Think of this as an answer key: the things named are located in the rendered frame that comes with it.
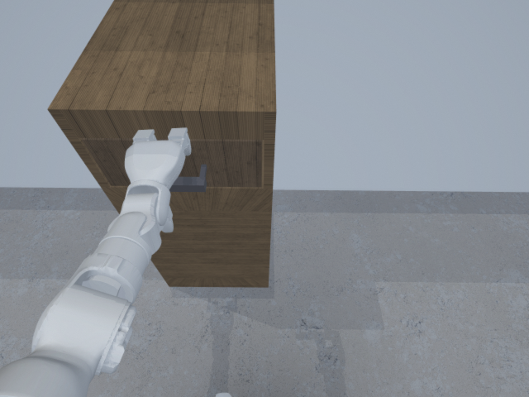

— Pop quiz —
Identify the robot left forearm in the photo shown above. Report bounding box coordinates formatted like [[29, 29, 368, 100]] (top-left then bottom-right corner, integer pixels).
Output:
[[31, 180, 171, 353]]

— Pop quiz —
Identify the left robot upper arm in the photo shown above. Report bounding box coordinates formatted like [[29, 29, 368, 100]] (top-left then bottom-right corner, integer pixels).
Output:
[[0, 284, 137, 397]]

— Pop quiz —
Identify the cabinet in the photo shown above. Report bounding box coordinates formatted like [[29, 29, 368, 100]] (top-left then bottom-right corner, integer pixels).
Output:
[[48, 0, 276, 288]]

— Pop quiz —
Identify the drawer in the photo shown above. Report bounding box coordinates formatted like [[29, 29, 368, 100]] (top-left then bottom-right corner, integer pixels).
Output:
[[82, 138, 262, 187]]

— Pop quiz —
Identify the left robot hand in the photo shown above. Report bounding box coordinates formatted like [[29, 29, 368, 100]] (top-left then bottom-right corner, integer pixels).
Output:
[[125, 127, 191, 232]]

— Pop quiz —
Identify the handle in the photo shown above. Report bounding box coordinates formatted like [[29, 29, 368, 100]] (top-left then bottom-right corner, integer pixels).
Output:
[[169, 165, 207, 192]]

